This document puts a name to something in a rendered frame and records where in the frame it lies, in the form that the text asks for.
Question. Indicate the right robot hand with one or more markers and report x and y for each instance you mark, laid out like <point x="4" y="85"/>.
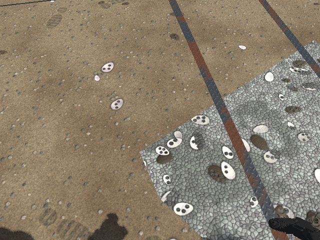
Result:
<point x="297" y="226"/>

